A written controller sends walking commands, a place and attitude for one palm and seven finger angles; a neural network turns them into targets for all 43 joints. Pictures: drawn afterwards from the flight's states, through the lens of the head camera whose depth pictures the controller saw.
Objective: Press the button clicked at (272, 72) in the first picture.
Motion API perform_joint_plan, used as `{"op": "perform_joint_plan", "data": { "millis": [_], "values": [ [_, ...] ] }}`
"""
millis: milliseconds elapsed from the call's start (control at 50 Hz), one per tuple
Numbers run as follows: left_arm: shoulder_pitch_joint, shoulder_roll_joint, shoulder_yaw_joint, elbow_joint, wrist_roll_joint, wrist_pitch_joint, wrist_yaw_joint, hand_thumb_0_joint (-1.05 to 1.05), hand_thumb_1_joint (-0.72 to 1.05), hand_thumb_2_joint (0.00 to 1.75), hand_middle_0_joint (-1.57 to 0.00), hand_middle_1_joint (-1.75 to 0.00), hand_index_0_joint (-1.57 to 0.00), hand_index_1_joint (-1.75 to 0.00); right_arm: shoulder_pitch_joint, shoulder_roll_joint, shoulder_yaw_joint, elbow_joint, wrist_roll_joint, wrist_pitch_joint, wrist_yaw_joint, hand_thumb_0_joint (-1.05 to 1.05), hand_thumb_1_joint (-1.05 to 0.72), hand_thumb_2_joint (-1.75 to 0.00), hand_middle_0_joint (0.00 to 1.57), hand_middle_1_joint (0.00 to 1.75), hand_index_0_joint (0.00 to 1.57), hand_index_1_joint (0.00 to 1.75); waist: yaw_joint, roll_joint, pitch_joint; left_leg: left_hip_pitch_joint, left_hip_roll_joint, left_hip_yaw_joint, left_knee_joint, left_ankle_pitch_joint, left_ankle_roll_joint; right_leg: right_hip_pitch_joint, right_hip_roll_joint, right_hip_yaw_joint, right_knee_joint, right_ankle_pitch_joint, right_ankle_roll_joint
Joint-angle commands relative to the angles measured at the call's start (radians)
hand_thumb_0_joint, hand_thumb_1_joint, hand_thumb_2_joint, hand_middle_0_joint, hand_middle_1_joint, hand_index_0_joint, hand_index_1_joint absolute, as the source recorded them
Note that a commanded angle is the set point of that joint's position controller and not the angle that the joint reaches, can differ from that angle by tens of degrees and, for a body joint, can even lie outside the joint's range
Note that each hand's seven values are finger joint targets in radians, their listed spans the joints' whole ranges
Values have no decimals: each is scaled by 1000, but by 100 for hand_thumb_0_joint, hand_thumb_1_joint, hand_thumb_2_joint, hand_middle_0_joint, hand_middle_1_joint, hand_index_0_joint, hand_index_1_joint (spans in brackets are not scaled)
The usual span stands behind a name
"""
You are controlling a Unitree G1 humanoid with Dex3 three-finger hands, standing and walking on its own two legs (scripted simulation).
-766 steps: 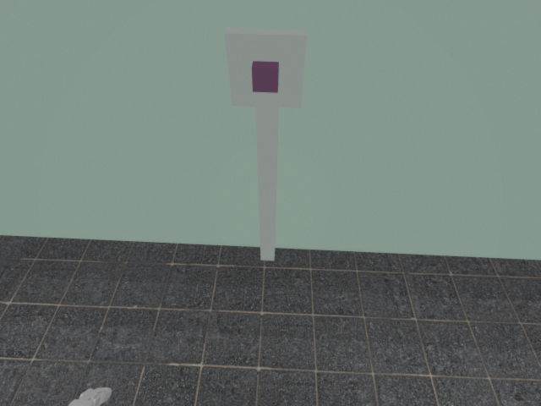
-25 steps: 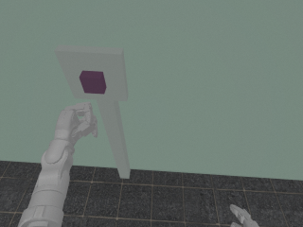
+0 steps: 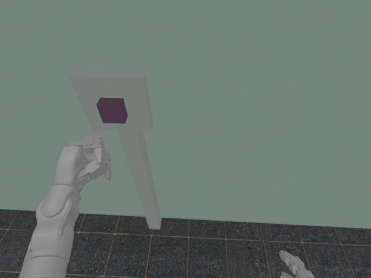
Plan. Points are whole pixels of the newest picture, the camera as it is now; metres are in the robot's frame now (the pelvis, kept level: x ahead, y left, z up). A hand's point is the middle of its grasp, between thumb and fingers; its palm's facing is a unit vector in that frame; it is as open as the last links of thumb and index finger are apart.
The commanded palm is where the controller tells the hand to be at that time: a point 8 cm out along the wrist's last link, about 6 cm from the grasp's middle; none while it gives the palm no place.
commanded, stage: draw the hand back to the body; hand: left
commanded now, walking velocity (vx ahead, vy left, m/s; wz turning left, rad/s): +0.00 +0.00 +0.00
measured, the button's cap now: (113, 110) +0.49 +0.20 +0.12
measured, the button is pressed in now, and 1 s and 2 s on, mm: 0 0 0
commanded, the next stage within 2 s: step back with the hand held close in 1.24 s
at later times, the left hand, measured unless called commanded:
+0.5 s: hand (69, 198) +0.23 +0.21 +0.13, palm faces +0.27 -0.93 -0.24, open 3.1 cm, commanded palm +0.19 +0.26 +0.16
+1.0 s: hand (19, 206) +0.19 +0.24 +0.19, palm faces +0.41 -0.83 -0.39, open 3.1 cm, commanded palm +0.14 +0.28 +0.20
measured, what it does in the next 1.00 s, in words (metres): stands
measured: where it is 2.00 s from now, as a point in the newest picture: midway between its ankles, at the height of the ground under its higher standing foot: outside the picture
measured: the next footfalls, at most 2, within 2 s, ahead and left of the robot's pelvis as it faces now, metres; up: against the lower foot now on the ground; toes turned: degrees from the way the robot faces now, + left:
none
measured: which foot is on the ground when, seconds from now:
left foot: down 0.00-1.00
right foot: down 0.00-1.00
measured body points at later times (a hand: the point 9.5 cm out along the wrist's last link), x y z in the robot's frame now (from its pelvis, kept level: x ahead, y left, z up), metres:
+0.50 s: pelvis -0.01 -0.01 +0.02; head -0.02 -0.02 +0.47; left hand +0.21 +0.26 +0.15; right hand +0.19 -0.22 -0.05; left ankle +0.00 +0.10 -0.72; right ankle -0.02 -0.10 -0.72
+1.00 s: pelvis +0.02 +0.01 +0.02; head -0.01 -0.02 +0.47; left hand +0.16 +0.29 +0.21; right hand +0.21 -0.21 -0.05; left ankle +0.00 +0.10 -0.72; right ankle -0.02 -0.10 -0.72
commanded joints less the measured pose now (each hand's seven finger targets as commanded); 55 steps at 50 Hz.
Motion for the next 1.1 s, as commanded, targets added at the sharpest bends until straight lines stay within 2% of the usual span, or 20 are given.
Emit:
{"op": "perform_joint_plan", "data": {
  "millis": [0, 40, 100, 160, 180, 240, 260, 280, 300, 340, 360, 440, 480, 520, 660, 780, 800, 920, 1020, 1080],
  "values": [
    [-144, 195, 102, -267, -33, -10, -15, 0, 90, 90, -130, -150, -130, -150, -147, -124, -46, -192, 17, -59, -11, 0, -90, -90, 20, 30, 20, 30, 43, -46, -130, 90, -23, -40, -116, 220, 14, 103, -2, 26, -116, 349, 12],
    [-156, 181, 84, -343, -36, 6, -21, 0, 90, 90, -130, -150, -130, -150, -153, -120, -45, -195, 17, -73, -17, 0, -90, -90, 20, 30, 20, 30, 35, 9, -123, 130, -21, -48, -125, 203, 14, 78, 1, 21, -131, 307, 8],
    [-176, 164, 56, -419, -48, 13, -34, 0, 90, 90, -130, -150, -130, -150, -156, -121, -43, -190, 20, -95, -32, 0, -90, -90, 20, 30, 20, 30, 10, -3, -112, 159, -22, -55, -126, 173, 19, 65, 2, 28, -160, 259, 14],
    [-144, 182, 71, -479, -59, 10, -40, 0, 90, 90, -130, -150, -130, -150, -155, -123, -41, -182, 16, -121, -44, 0, -90, -90, 20, 30, 20, 30, 13, -29, -125, 182, -21, -66, -132, 172, 21, 80, 5, 26, -170, 242, 15],
    [-119, 187, 79, -494, -59, 14, -42, 0, 90, 90, -130, -150, -130, -150, -159, -120, -41, -182, 17, -129, -46, 0, -90, -90, 20, 30, 20, 30, 23, -8, -140, 194, -22, -67, -138, 173, 20, 86, 2, 26, -171, 242, 13],
    [-34, 197, 101, -500, -61, 40, -45, 0, 90, 90, -130, -150, -130, -150, -167, -117, -34, -176, 17, -144, -47, 0, -90, -90, 20, 30, 20, 30, 39, 6, -103, 193, -24, -69, -155, 172, 15, 92, 0, 15, -181, 241, 11],
    [-19, 275, 106, -570, 71, 19, 103, 0, 90, 90, -130, -150, -130, -150, -205, -105, -42, -157, -8, -139, -53, 0, -90, -90, 20, 30, 20, 30, 67, -39, -24, 178, -23, -59, -188, 147, 17, 72, -20, 62, -269, 181, 4],
    [47, 168, 40, -540, 86, 24, 166, 0, 90, 90, -130, -150, -130, -150, -218, -89, -32, -153, -15, -133, -57, 0, -90, -90, 20, 30, 20, 30, 47, -59, 39, 180, -21, -57, -207, 111, 17, 68, -31, 63, -289, 134, 12],
    [96, 153, 37, -532, 94, 32, 199, 0, 90, 90, -130, -150, -130, -150, -214, -89, -32, -150, -14, -127, -57, 0, -90, -90, 20, 30, 20, 30, 48, -76, 65, 176, -18, -62, -218, 91, 14, 70, -33, 56, -292, 107, 12],
    [135, 163, 42, -572, 123, 34, 248, 0, 90, 90, -130, -150, -130, -150, -217, -88, -29, -142, -17, -108, -57, 0, -90, -90, 20, 30, 20, 30, 53, -34, 52, 210, -14, -58, -245, 102, 14, 117, -32, 54, -305, 115, 9],
    [147, 190, 63, -588, 132, 31, 265, 0, 90, 90, -130, -150, -130, -150, -222, -91, -33, -135, -22, -103, -57, 0, -90, -90, 20, 30, 20, 30, 59, -55, 40, 221, -13, -53, -251, 118, 18, 139, -29, 59, -323, 127, 11],
    [128, 194, 61, -727, 167, 11, 317, 0, 90, 90, -130, -150, -130, -150, -235, -76, -26, -137, -31, -99, -57, 0, -90, -90, 20, 30, 20, 30, 56, 43, -29, 312, -12, -49, -288, 170, 12, 203, -32, 50, -330, 187, 4],
    [172, 201, 70, -772, 175, 5, 333, 0, 90, 90, -130, -150, -130, -150, -237, -75, -26, -129, -38, -107, -56, 0, -90, -90, 20, 30, 20, 30, 60, 44, -41, 333, -9, -51, -299, 199, 13, 232, -31, 48, -337, 218, 2],
    [218, 196, 74, -793, 182, 6, 345, 0, 90, 90, -130, -150, -130, -150, -240, -75, -27, -125, -40, -106, -52, 0, -90, -90, 20, 30, 20, 30, 64, 45, -35, 344, -9, -53, -311, 232, 10, 249, -27, 39, -336, 247, 0],
    [428, 180, 100, -802, 189, 15, 346, 0, 90, 90, -130, -150, -130, -150, -244, -82, -42, -116, -46, -95, -36, 0, -90, -90, 20, 30, 20, 30, 78, -55, 35, 345, -1, -50, -321, 317, 12, 262, -16, 31, -351, 322, 7],
    [490, 211, 152, -923, 192, 5, 349, 0, 90, 90, -130, -150, -130, -150, -239, -72, -44, -129, -47, -88, -30, 0, -90, -90, 20, 30, 20, 30, 86, 15, 7, 355, -1, -51, -312, 381, 5, 295, -22, 30, -329, 377, 4],
    [513, 217, 166, -924, 192, 5, 351, 0, 90, 90, -130, -150, -130, -150, -237, -70, -43, -130, -47, -89, -30, 0, -90, -90, 20, 30, 20, 30, 91, -5, 16, 347, 1, -57, -312, 388, 3, 292, -20, 24, -326, 378, 4],
    [574, 220, 192, -993, 193, -2, 354, 0, 90, 90, -130, -150, -130, -150, -232, -67, -46, -136, -43, -100, -31, 0, -90, -90, 20, 30, 20, 30, 91, 42, 38, 351, 5, -55, -304, 386, -4, 270, -15, 29, -333, 366, 3],
    [581, 175, 163, -928, 195, 10, 351, 0, 90, 90, -130, -150, -130, -150, -222, -73, -51, -126, -46, -92, -32, 0, -90, -90, 20, 30, 20, 30, 80, -24, 92, 334, 8, -57, -313, 357, -1, 242, -12, 21, -339, 339, 7],
    [549, 191, 169, -938, 198, 8, 356, 0, 90, 90, -130, -150, -130, -150, -223, -76, -51, -127, -48, -92, -36, 0, -90, -90, 20, 30, 20, 30, 83, -6, 73, 341, 6, -59, -319, 321, 2, 249, -17, 27, -344, 305, 7]
  ]
}}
